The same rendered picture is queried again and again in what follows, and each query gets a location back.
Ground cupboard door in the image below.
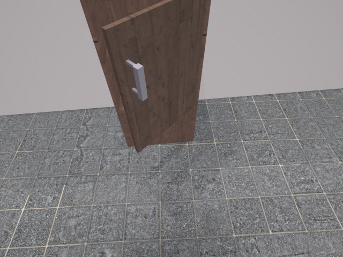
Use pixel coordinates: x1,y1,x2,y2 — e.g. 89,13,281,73
102,0,207,153

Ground handle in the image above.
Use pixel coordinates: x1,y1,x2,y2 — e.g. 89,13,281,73
126,60,148,101

